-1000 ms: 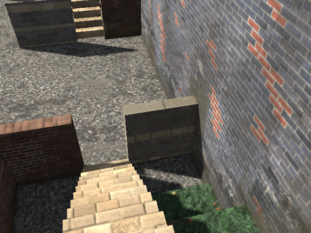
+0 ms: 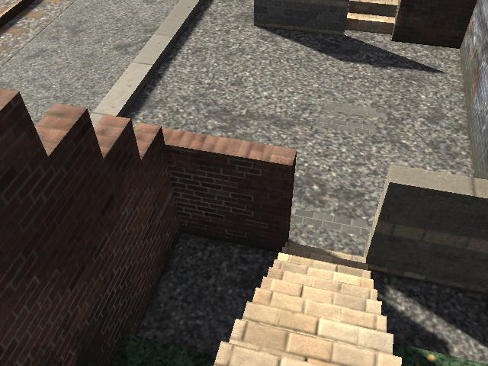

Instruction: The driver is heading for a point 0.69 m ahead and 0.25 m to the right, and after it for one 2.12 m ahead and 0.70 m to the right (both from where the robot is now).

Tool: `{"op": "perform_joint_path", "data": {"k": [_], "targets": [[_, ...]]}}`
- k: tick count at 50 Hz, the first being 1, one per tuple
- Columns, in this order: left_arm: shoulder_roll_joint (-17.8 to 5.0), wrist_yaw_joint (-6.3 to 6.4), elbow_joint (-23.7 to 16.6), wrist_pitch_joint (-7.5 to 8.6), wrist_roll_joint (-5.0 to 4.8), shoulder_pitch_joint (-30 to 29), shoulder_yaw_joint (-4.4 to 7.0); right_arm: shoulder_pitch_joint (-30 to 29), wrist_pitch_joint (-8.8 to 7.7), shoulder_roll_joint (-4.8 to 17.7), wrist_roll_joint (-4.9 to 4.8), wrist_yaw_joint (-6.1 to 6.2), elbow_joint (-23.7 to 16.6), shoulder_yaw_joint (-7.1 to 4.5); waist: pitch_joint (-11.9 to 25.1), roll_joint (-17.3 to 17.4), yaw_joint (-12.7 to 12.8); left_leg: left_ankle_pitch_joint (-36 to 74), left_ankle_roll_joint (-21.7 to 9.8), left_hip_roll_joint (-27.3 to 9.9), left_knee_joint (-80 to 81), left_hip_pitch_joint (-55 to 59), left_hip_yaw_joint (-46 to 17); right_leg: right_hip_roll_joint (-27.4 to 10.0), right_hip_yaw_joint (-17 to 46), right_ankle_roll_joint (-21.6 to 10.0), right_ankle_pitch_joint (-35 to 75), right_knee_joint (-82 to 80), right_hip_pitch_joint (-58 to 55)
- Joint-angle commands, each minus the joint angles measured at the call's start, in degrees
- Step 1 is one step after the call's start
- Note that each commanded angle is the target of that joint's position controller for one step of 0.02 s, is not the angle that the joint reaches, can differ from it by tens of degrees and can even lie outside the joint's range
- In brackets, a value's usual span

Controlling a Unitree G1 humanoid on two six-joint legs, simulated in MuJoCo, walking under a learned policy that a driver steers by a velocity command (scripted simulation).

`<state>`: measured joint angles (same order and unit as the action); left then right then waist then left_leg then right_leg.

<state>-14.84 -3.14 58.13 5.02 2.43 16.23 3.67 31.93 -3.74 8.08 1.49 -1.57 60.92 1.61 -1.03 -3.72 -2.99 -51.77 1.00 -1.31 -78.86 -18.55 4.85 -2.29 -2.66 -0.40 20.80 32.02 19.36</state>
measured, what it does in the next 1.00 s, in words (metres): goes down, turning right: right foot 0.22 m lower, then left foot 0.21 m lower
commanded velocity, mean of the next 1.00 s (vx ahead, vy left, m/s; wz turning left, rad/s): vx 0.50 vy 0.00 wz -0.35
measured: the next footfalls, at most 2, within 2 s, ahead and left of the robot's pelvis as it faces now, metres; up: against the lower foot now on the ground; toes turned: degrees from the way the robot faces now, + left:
right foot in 0.02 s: +0.06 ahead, -0.07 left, -0.22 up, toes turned -2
left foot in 0.52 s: +0.36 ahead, +0.12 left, -0.43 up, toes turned -5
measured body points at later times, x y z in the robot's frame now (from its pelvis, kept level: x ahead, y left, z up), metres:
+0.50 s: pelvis +0.23 +0.02 -0.23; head +0.21 +0.02 +0.22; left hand +0.13 +0.21 -0.38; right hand +0.29 -0.21 -0.37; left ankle +0.33 +0.11 -0.99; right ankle +0.03 -0.07 -0.78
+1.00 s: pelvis +0.45 -0.06 -0.38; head +0.43 -0.07 +0.07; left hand +0.67 +0.07 -0.50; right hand +0.25 -0.14 -0.53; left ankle +0.32 +0.12 -1.02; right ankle +0.53 -0.26 -1.09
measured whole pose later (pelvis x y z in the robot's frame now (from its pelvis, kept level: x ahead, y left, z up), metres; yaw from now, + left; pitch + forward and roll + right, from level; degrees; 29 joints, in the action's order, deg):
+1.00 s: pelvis +0.45 -0.06 -0.38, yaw -23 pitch -2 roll +4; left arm -11.6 -6.2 50.8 1.7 8.0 9.6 -1.0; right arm 37.8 -9.4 3.4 7.9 3.2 65.0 5.6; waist 1.4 -2.4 -5.7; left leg -48.9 5.4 -6.9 -55.6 -2.4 16.2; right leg -8.1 1.3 -3.8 26.3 36.3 31.0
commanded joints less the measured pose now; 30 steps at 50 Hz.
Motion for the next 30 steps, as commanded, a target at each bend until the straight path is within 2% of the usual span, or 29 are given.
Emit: {"op": "perform_joint_path", "data": {"k": [1, 2, 3, 4, 5, 6, 7, 8, 9, 10, 11, 12, 13, 14, 15, 16, 17, 18, 19, 20, 22, 23, 24, 25, 26, 27, 28, 29, 30], "targets": [[-5.74, -3.79, 7.49, -1.74, -11.82, 22.82, 4.75, -1.35, 1.85, 3.64, -18.17, 6.16, -3.53, 0.35, -0.09, 2.58, 7.89, 33.46, -6.67, 2.75, -33.57, -16.26, -0.44, -11.6, 12.37, -7.13, 19.82, -26.93, -25.4], [-20.97, -2.44, 4.34, 1.43, 6.37, 29.09, 4.82, 15.96, 0.25, -3.63, 6.14, -1.25, 2.19, 1.1, 9.42, -27.68, 6.04, 4.04, -4.33, 6.38, -47.14, -35.48, -12.29, -10.12, 6.86, -17.15, 43.66, 9.22, -48.3], [-3.01, -4.96, 11.66, -4.34, -12.16, 27.6, 2.02, 4.97, 2.27, 14.88, -12.79, 2.51, -4.57, -5.45, 1.44, -10.64, 5.32, -1.67, -2.37, 6.03, -57.53, -50.57, 2.2, -13.66, 11.7, -6.1, 71.17, 8.48, -41.45], [-1.84, -5.22, 13.28, -7.03, -14.5, 30.5, 0.88, -2.46, 3.28, 10.51, -14.37, 3.2, -7.6, -5.25, -3.66, -9.74, 5.68, 3.69, -3.69, 4.13, -55.79, -57.73, 3.04, -12.22, 14.0, -4.68, 56.94, 5.8, -34.87], [-4.94, -3.7, 14.92, -6.7, -11.48, 29.94, 1.95, -2.46, 4.57, 5.76, -13.82, 3.43, -8.58, -4.32, -3.91, -4.61, 3.8, 14.79, -5.84, -0.69, -43.85, -57.57, -3.27, -14.88, 21.71, -5.78, 27.11, 3.32, -27.84], [-9.73, 0.26, 10.29, -4.14, -0.42, 21.66, 1.84, -5.04, 5.33, 2.79, 1.11, 4.75, -8.16, -2.0, -2.35, -4.99, 3.08, 21.06, -4.96, -0.36, -35.96, -52.9, -11.03, -21.15, 24.46, -10.58, 15.33, 3.22, -20.63], [-2.79, 1.78, 10.29, -3.06, 0.91, 15.72, 0.14, -10.52, 5.81, 3.12, 2.57, 4.79, -7.12, -2.23, -4.84, 5.48, 2.18, 33.45, -4.17, 0.22, -26.84, -50.91, -12.75, -14.43, 20.4, -5.71, -3.81, 3.64, -11.0], [-0.5, -0.87, 10.05, -3.08, -11.62, 12.18, -0.82, -5.08, 6.37, 7.37, -12.59, 5.04, -7.95, -4.21, -9.9, -0.82, -3.15, 32.61, -3.94, -3.07, -15.08, -40.9, -10.79, -15.28, 24.11, -6.1, -0.39, -2.34, 3.06], [-0.19, -0.88, 7.0, -2.55, -11.63, 5.64, -1.64, -5.34, 6.13, 7.64, -15.41, 5.49, -8.49, -3.92, -14.18, 3.92, -4.76, 40.85, -1.23, -1.96, 4.44, -26.23, -9.4, -14.5, 21.47, -8.22, -7.09, -9.23, 18.72], [-1.68, -0.45, 6.71, -3.23, -10.25, 6.93, -1.25, -5.95, 6.57, 7.5, -12.15, 5.76, -6.64, -4.65, -11.31, 2.07, -3.24, 44.91, -0.26, -2.13, 5.47, -17.21, -7.15, -13.32, 22.65, -10.26, -7.0, -10.44, 18.79], [-0.33, 0.38, 6.5, 2.04, 12.08, 11.62, -3.81, 2.31, 2.9, -1.12, 10.62, -1.16, -2.37, 0.98, -16.27, -5.59, -2.32, 61.24, -2.25, -3.2, -8.46, -27.82, -9.82, -9.74, 16.98, -13.52, -24.31, -0.01, 19.07], [0.03, 1.91, 8.88, -2.17, -8.64, 12.12, -0.75, -2.98, 4.26, 5.54, -7.52, 3.33, -3.34, -4.25, -5.59, 3.52, -2.27, 59.48, -2.75, -4.65, 8.82, -27.63, -8.53, -8.67, 21.34, -11.08, -9.81, 0.3, 0.92], [0.26, 1.86, 8.07, -3.11, -12.83, 14.16, -1.79, -10.59, 3.28, 8.35, -11.89, 4.09, -5.63, -4.18, -8.0, 3.71, 0.57, 63.82, -3.45, -3.42, 15.86, -31.67, -6.93, -6.47, 21.29, -10.32, -12.71, 3.9, -2.06], [1.08, 2.06, 8.25, -3.78, -9.68, 16.23, -1.97, -13.96, 2.91, 8.63, -9.93, 4.15, -7.01, -4.78, -5.06, -0.98, 2.63, 62.01, -5.44, -3.93, 19.55, -33.81, -8.29, -7.88, 25.59, -11.3, -11.4, 2.44, -8.58], [8.68, 4.91, 9.56, 1.23, 11.13, 24.27, -5.81, -19.47, -0.14, 2.24, 13.18, -2.49, -7.34, 0.95, -11.76, 0.18, 9.5, 80.41, -3.62, -4.78, 27.66, -40.54, -11.03, -1.73, 14.15, -10.09, -34.48, 17.49, -3.89], [6.25, 5.82, 9.4, 2.32, 9.66, 25.65, -5.09, -16.83, -0.91, 4.82, 13.23, -4.62, -5.66, -1.14, -5.53, 2.56, 10.58, 87.74, -5.58, -3.07, 36.38, -29.57, -5.43, 0.97, 12.75, -10.99, -42.24, 17.49, -1.47], [4.59, 5.09, 8.03, 2.38, 9.01, 22.39, -5.46, -17.93, -1.11, 3.4, 10.59, -4.74, -7.05, -0.4, -6.36, 3.25, 9.33, 90.12, -4.82, -0.67, 38.19, -10.08, -0.89, 3.77, 8.43, -10.48, -49.41, 16.83, 17.7], [3.76, 3.61, 8.24, 2.57, 7.35, 22.12, -5.71, -18.58, -0.81, 2.99, 7.46, -4.57, -8.14, -0.14, -7.07, 0.64, 7.82, 85.91, -3.71, -0.42, 34.08, 1.24, 0.24, 3.35, 9.93, -11.54, -54.44, 13.72, 28.15], [1.41, 2.73, 6.97, 3.23, 5.56, 21.7, -5.25, -20.71, -0.27, 4.88, 6.2, -4.03, -10.14, -0.2, -7.78, 1.67, 7.57, 75.33, -1.75, 0.5, 34.11, 4.39, 0.28, 2.57, 13.43, -12.73, -56.35, 14.71, 29.78], [1.04, 2.61, 5.5, 3.76, 4.02, 20.85, -5.15, -21.35, 0.53, 6.87, 5.71, -3.8, -11.65, -0.1, -8.37, 3.03, 7.69, 68.39, -1.65, -1.53, 44.11, 0.36, -4.77, 0.57, 20.05, -13.68, -55.02, 16.9, 21.08], [-3.37, 2.27, 2.31, 2.87, 2.99, 17.35, -3.73, -21.61, 1.33, 6.73, 5.75, -2.84, -12.54, 0.58, -8.91, 0.72, 6.93, 58.71, -2.55, -3.86, 65.13, -3.98, -8.77, 0.12, 28.62, -13.85, -45.48, 23.77, 4.43], [-4.79, 1.64, 0.28, 1.43, 2.04, 15.05, -3.32, -14.75, 0.52, 7.67, 5.24, -1.94, -8.23, 0.55, -8.53, 1.46, 5.75, 58.22, -2.17, -6.16, 73.14, -1.43, -10.47, 0.29, 31.24, -13.62, -42.96, 29.83, 1.33], [-2.17, 0.28, -0.73, -0.13, 1.78, 13.46, -4.12, -1.19, -1.34, 8.79, 4.9, -1.04, -2.18, 0.0, -4.78, 6.19, 2.79, 69.76, -2.0, -7.02, 77.84, 13.87, -6.97, 4.14, 28.54, -12.29, -40.54, 42.31, 5.04], [-2.02, -1.75, -2.58, -1.34, 1.91, 11.52, -4.21, 15.55, -3.6, 11.5, 3.55, -0.43, 2.12, -1.97, 0.41, 8.45, -2.35, 76.62, -3.87, -7.51, 76.07, 33.96, -2.03, 7.93, 22.3, -9.33, -31.95, 54.7, 15.61], [-0.53, -3.85, -3.2, -1.37, 1.15, 10.95, -3.69, 27.72, -3.73, 13.45, 4.88, -1.62, 5.59, -3.34, 9.13, 19.91, -6.45, 101.01, -13.58, -16.72, 56.54, 59.72, -9.04, 17.57, 17.69, -3.84, -60.96, 83.96, 37.05], [1.93, -4.76, -7.5, 0.42, -0.38, 14.93, -2.32, 21.55, -3.54, 22.04, 4.77, -1.0, 2.07, -6.31, 14.11, 14.47, -3.81, 101.94, -21.47, -24.1, 41.55, 68.6, -13.57, 16.09, 11.39, -4.01, -65.89, 89.42, 55.79], [3.76, -4.52, -11.23, 0.89, -0.14, 11.72, -3.23, 17.98, -2.28, 24.01, 5.76, 0.13, 2.48, -8.27, 9.84, 14.65, -5.83, 76.24, -29.92, -31.92, 49.66, 62.56, -30.42, 10.76, 11.91, -1.53, -65.9, 87.68, 66.29], [2.05, -4.06, -9.05, 0.53, -1.2, 9.32, -3.14, 11.62, -1.52, 14.32, 7.04, -0.39, 1.41, -5.74, 0.84, 0.67, -4.79, 59.4, -23.87, -27.48, 54.27, 45.51, -20.77, 5.19, 14.38, -4.21, -56.07, 80.11, 65.04], [3.4, -3.05, -5.51, -0.66, -1.12, 14.27, -3.4, 9.5, -0.87, 5.11, 7.84, -0.38, 2.29, -2.63, -3.73, -1.28, 0.17, 51.1, -18.99, -20.95, 56.22, 25.89, -14.58, 0.98, 15.9, -7.5, -44.15, 74.54, 54.05]]}}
